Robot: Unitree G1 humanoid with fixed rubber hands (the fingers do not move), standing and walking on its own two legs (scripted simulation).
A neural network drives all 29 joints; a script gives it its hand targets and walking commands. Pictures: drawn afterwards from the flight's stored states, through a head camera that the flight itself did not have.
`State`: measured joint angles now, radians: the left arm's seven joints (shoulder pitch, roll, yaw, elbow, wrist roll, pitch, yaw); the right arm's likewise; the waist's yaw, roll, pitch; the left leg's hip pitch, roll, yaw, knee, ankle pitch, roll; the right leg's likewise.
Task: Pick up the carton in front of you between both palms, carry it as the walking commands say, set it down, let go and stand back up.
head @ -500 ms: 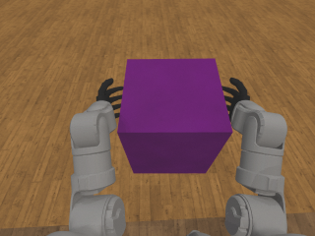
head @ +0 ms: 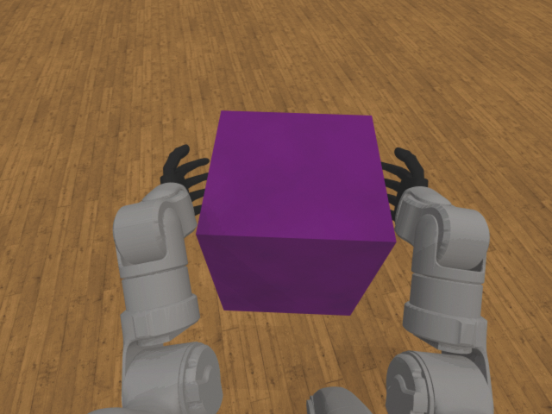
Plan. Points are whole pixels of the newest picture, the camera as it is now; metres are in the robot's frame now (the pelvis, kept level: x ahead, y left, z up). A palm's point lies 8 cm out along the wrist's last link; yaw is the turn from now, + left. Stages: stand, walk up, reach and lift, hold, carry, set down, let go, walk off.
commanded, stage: carry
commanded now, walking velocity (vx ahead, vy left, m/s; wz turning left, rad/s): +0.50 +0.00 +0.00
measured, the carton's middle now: (291, 221) +0.37 -0.04 +0.06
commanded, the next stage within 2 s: none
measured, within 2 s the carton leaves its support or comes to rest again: neither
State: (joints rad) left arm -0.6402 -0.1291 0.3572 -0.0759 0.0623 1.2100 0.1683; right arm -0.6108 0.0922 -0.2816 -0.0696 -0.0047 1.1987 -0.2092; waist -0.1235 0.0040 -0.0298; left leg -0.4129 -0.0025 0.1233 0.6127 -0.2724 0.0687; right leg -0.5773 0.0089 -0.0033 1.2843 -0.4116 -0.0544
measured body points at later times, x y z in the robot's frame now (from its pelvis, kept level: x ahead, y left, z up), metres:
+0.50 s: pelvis +0.32 -0.04 +0.02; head +0.35 -0.05 +0.47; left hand +0.65 +0.14 +0.12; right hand +0.69 -0.16 +0.12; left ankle +0.39 +0.10 -0.67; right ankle +0.28 -0.11 -0.73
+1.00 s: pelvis +0.63 -0.01 +0.02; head +0.62 -0.01 +0.47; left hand +0.89 +0.14 +0.11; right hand +0.89 -0.17 +0.12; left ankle +0.57 +0.08 -0.73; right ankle +0.74 -0.12 -0.71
